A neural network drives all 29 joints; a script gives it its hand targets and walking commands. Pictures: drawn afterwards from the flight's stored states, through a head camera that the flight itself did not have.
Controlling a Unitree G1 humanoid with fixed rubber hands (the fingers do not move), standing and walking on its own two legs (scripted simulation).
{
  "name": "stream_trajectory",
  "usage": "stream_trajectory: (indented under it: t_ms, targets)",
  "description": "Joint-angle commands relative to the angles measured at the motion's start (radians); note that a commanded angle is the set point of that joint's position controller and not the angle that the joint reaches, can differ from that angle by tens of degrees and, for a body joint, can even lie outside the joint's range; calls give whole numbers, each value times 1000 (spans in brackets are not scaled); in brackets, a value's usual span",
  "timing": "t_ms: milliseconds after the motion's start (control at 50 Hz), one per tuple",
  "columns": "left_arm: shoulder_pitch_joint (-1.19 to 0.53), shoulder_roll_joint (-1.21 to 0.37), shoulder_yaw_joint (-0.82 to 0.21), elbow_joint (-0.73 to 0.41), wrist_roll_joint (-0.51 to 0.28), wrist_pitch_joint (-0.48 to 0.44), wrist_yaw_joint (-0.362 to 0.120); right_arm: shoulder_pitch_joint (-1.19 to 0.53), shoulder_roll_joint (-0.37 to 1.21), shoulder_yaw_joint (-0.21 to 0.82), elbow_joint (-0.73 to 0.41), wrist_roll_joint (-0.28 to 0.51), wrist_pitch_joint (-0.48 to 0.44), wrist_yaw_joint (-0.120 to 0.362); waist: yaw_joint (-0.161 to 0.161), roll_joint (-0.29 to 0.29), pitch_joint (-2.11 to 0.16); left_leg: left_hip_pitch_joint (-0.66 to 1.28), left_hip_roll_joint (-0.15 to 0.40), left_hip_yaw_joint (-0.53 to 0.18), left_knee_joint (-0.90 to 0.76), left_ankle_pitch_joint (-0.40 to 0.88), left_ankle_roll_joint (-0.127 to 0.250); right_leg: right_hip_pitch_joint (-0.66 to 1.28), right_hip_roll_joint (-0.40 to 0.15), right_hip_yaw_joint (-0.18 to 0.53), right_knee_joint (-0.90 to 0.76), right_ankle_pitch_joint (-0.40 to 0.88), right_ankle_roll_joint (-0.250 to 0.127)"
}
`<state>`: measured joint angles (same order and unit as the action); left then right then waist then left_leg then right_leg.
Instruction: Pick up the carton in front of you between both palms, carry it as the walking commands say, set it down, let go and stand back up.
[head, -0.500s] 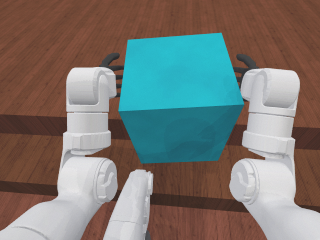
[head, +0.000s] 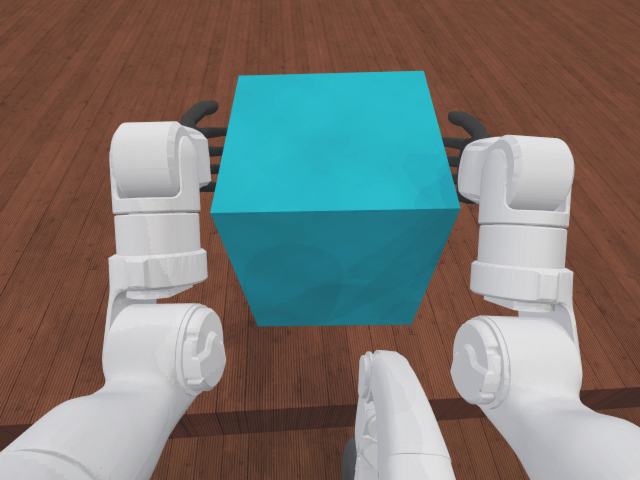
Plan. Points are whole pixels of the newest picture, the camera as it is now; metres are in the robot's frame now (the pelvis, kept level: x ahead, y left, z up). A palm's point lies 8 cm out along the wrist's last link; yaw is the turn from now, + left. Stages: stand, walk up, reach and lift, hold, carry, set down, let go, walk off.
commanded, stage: carry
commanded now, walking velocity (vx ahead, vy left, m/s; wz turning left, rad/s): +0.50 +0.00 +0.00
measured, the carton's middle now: (332, 211) +0.39 -0.01 +0.14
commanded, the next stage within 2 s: none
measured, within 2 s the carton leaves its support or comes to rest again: neither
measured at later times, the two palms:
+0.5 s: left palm out of the picture +0.69 +0.16 +0.41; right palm out of the picture +0.71 -0.14 +0.40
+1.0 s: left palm out of the picture +1.00 +0.17 +0.55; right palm out of the picture +1.00 -0.13 +0.56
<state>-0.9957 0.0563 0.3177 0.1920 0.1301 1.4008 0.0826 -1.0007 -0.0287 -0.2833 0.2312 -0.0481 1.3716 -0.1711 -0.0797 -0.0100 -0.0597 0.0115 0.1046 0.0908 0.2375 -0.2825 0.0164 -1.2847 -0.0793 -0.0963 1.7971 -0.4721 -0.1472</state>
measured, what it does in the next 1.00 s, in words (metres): climbs: right foot 0.18 m higher, then left foot 0.18 m higher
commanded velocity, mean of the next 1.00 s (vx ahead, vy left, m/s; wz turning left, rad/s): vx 0.50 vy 0.00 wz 0.00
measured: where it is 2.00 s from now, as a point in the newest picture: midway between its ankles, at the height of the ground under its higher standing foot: (285, 178)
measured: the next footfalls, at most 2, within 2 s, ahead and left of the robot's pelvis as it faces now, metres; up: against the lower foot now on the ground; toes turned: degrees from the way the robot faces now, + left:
right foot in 0.04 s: +0.22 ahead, -0.13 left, +0.18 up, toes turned -5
left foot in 0.54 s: +0.57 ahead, +0.13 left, +0.36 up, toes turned +7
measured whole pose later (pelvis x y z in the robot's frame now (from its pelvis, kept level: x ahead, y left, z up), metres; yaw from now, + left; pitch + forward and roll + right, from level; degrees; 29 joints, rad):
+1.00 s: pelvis +0.63 +0.02 +0.34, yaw -1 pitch +4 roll +0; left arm -0.97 0.06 0.29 0.26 0.12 1.42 0.11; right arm -1.00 -0.01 -0.29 0.30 -0.11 1.36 -0.17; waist -0.03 -0.02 -0.14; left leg -0.16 0.04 0.12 0.49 -0.40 0.01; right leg -0.62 -0.04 -0.10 0.63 -0.10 -0.05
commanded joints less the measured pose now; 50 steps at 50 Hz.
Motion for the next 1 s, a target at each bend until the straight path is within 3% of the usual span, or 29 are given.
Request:
stream_trajectory:
  t_ms: [0,20,40,60,80,100,120,160,200,260,280,320,380,420,440,480,500,520,540,560,580,600,660,700,720,760,800,880,980]
  targets:
    - [-695,-1021,-521,53,-429,10,-118,-731,1020,394,-18,430,38,305,129,344,-342,-309,58,123,-113,1348,194,785,112,-218,-371,247,-26]
    - [-703,-1059,-528,36,-465,8,-120,-725,1000,377,-17,405,43,305,220,405,-458,-188,73,140,112,1702,167,885,158,-244,-461,261,-27]
    - [-755,-1098,-539,3,-504,5,-125,-725,995,359,9,381,46,303,301,346,-544,-99,56,114,401,1817,126,999,209,-223,-678,264,-12]
    - [-815,-1143,-562,-29,-537,1,-134,-715,982,331,18,347,41,297,339,229,-661,-92,-6,82,735,1643,46,1208,203,-100,-996,378,-6]
    - [-829,-1198,-583,-42,-578,-13,-149,-674,968,309,22,294,27,288,275,177,-549,-250,-46,-29,946,721,41,1219,98,170,-1264,462,-3]
    - [-799,-1203,-601,-44,-612,-37,-166,-576,965,273,73,258,20,287,224,-235,-706,-599,-259,-210,1569,125,-34,1481,-226,782,-1256,1251,-244]
    - [-846,-1243,-608,-81,-638,-51,-180,-586,945,265,83,214,7,284,214,-129,-810,-679,-248,-344,1821,95,19,1504,-228,869,-1247,1075,-284]
    - [-1000,-1294,-609,-211,-669,-80,-202,-670,971,270,-4,216,-2,278,182,-21,-553,-914,-166,-297,1807,52,86,1350,-186,773,-1247,388,-181]
    - [-1002,-1309,-621,-215,-689,-81,-212,-710,952,302,-46,222,-9,259,153,3,-434,-945,-102,-283,1687,81,118,1282,-174,592,-1284,177,-105]
    - [-897,-1264,-599,-174,-654,-66,-211,-640,942,352,-47,222,-12,243,185,68,-360,-1087,-75,-147,1574,-15,131,1374,-221,478,-1374,454,-118]
    - [-853,-1243,-587,-157,-628,-59,-208,-619,938,369,-42,233,-7,242,220,-9,-385,-1193,-99,-76,1746,-103,141,1451,-238,468,-1394,573,-159]
    - [-787,-1191,-560,-112,-587,-40,-200,-594,957,392,5,247,10,237,255,-70,-346,-1566,-77,-137,2024,-329,148,1667,-300,502,-1418,568,-177]
    - [-772,-1129,-521,-73,-559,-21,-214,-591,953,409,47,259,22,228,196,-12,-202,-1597,-10,-54,1766,-352,140,1547,-203,309,-1550,297,-51]
    - [-812,-1113,-489,-76,-548,-8,-225,-653,970,434,39,292,31,220,108,-118,-182,-900,-8,120,1263,-177,136,1017,-90,17,-1835,546,-38]
    - [-818,-1089,-467,-53,-541,5,-225,-679,991,440,51,317,36,214,61,-178,-218,-651,-61,182,1160,-51,141,929,-63,-66,-1816,954,-41]
    - [-757,-1045,-415,-12,-494,20,-218,-682,1056,454,52,383,41,211,-24,-349,-416,-443,-179,241,1016,26,154,1137,-96,-103,-1497,1725,-25]
    - [-736,-1028,-388,4,-460,19,-215,-705,1098,467,37,416,39,218,-86,-396,-500,-341,-219,220,871,-10,141,1241,-115,-100,-1268,1861,10]
    - [-702,-1013,-366,21,-425,11,-210,-748,1144,488,11,454,30,234,-128,-329,-565,-199,-265,106,659,-127,132,1238,-101,-65,-990,1788,25]
    - [-669,-999,-350,54,-381,-3,-203,-772,1187,508,-2,494,16,252,-86,-84,-608,-46,-39,-445,371,-245,229,957,29,30,-625,1083,100]
    - [-624,-975,-317,67,-328,-15,-199,-803,1229,528,-3,529,-5,271,-25,264,-689,-8,159,-977,106,-116,369,768,202,185,-146,351,135]
    - [-671,-957,-301,41,-301,-31,-190,-833,1251,515,-34,556,-20,292,-8,164,-720,3,172,-924,160,-131,355,691,189,338,109,303,115]
    - [-688,-976,-302,27,-299,-32,-186,-878,1287,533,-72,584,-32,304,12,65,-634,-63,152,-814,244,-115,323,607,142,310,149,313,84]
    - [-747,-992,-357,-49,-315,-47,-169,-913,1310,544,-125,594,-47,317,37,50,-457,-129,153,-561,301,-52,246,446,66,243,95,281,49]
    - [-716,-992,-403,-68,-329,-48,-163,-830,1269,511,-110,559,-45,309,-33,22,-428,47,140,-516,308,70,230,300,87,200,-17,113,40]
    - [-670,-1012,-420,-34,-337,-43,-162,-794,1266,515,-96,542,-36,301,-16,-11,-442,68,156,-491,296,183,243,322,74,170,-169,13,51]
    - [-639,-1026,-456,-38,-352,-42,-160,-734,1226,508,-97,502,-22,292,-21,4,-445,100,154,-397,278,299,226,344,53,140,-460,-15,67]
    - [-634,-1040,-483,-37,-368,-31,-155,-680,1182,484,-69,468,-7,292,-18,122,-446,119,164,-328,236,419,224,350,34,104,-595,145,83]
    - [-674,-1052,-500,-11,-403,-19,-153,-623,1130,444,28,423,6,307,10,216,-376,-18,76,-95,143,410,164,586,44,0,-1008,340,107]
    - [-696,-1086,-476,77,-464,-10,-172,-595,1068,391,102,380,7,295,69,191,-329,-25,54,15,287,671,89,848,126,-108,-1297,447,91]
